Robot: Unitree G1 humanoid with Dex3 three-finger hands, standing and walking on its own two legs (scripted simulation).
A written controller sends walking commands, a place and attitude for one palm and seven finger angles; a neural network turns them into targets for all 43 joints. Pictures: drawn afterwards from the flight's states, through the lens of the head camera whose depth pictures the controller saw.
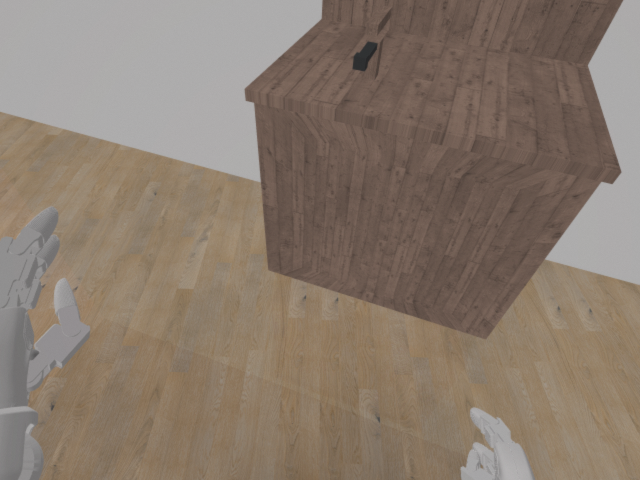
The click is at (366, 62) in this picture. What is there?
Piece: tap's lever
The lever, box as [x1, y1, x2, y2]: [353, 52, 368, 70]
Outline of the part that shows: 357,52 354,55 353,68 364,70 367,65 368,54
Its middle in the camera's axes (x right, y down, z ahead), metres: +0.09 -0.39 +0.86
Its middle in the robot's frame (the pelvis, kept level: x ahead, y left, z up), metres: +0.92 -0.03 +0.12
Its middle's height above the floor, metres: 0.90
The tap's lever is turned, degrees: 0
